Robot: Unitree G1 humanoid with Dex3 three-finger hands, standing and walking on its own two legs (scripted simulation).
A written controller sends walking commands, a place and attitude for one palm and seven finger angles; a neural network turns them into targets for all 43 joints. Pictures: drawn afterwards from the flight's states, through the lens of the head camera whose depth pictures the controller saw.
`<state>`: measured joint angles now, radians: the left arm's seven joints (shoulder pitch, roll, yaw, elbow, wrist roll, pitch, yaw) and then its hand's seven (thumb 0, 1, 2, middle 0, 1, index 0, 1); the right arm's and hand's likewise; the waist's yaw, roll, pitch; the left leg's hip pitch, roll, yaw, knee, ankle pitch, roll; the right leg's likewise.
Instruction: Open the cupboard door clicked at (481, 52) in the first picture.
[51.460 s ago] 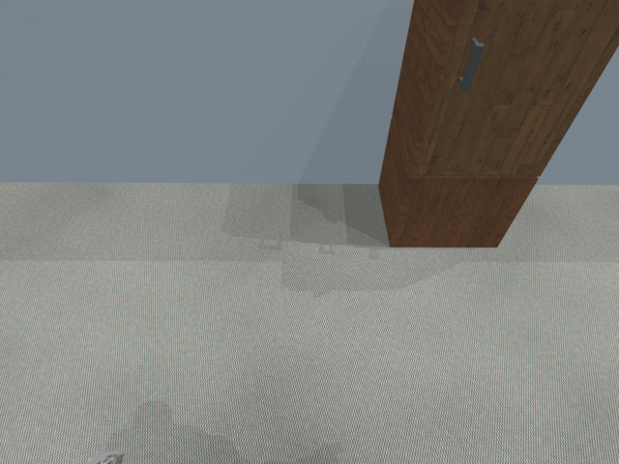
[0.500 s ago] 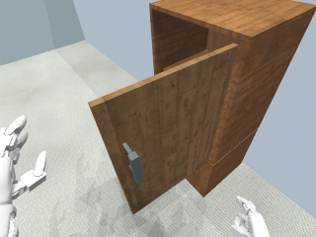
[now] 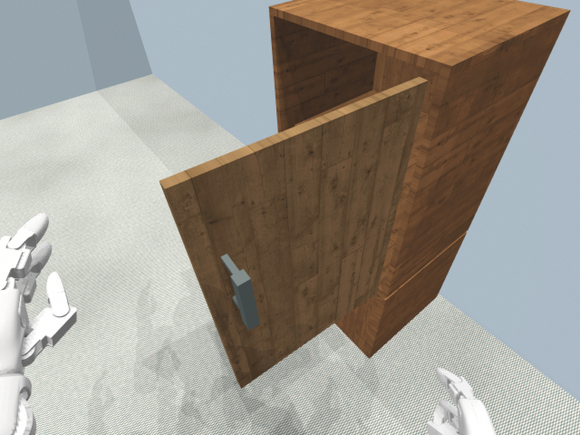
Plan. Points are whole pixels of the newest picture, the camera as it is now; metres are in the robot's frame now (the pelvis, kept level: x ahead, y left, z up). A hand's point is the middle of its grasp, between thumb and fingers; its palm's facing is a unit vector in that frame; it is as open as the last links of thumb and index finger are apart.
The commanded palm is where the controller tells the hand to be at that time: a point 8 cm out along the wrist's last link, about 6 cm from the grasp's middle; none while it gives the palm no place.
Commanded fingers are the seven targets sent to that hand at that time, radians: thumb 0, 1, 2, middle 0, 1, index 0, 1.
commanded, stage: step back with the hand held close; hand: left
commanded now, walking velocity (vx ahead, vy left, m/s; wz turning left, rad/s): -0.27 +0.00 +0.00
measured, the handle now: (239, 292) +0.30 +0.12 +0.04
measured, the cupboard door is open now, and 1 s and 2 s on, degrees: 87 87 87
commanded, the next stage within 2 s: stop stepping back and stand still in 1.34 s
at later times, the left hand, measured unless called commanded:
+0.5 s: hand (17, 358) +0.14 +0.29 +0.15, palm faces +0.40 -0.76 -0.51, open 7.4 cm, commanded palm +0.08 +0.33 +0.17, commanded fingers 0.00 0.90 0.90 -0.20 -0.30 -0.20 -0.30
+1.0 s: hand out of the picture +0.08 +0.30 +0.16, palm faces +0.45 -0.74 -0.50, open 7.5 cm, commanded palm +0.01 +0.33 +0.17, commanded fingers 0.00 0.90 0.90 -0.20 -0.30 -0.20 -0.30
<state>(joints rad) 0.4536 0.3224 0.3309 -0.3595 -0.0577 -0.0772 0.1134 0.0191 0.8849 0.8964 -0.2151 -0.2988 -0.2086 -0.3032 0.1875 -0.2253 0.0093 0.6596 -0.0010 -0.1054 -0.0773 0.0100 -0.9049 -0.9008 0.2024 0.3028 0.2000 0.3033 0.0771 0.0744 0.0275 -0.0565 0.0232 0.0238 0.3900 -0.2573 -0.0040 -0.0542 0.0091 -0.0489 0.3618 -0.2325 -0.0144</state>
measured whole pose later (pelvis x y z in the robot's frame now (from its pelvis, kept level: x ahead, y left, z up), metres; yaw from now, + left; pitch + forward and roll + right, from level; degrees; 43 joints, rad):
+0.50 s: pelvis -0.07 +0.03 -0.01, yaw +0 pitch +0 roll -1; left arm 0.56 0.42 0.42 -0.51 -0.03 -0.16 0.14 0.02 0.88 0.90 -0.22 -0.30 -0.21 -0.30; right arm 0.18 -0.22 -0.01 0.54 0.01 -0.03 -0.09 0.01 -0.90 -0.90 0.20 0.30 0.20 0.30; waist 0.02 0.00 0.05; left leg -0.32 -0.01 0.04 0.53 -0.21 0.04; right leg -0.32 -0.03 -0.03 0.48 -0.17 0.02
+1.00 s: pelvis -0.12 +0.03 -0.02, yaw +2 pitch +1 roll -3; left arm 0.53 0.45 0.48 -0.55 -0.01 -0.23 0.17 0.02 0.88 0.90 -0.22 -0.30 -0.21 -0.30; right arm 0.22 -0.19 -0.02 0.62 -0.01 -0.10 -0.08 0.01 -0.90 -0.90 0.20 0.30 0.20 0.30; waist -0.02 0.01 0.05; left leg -0.45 0.01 -0.02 0.57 -0.14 0.05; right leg -0.42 0.07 0.01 0.91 -0.42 0.01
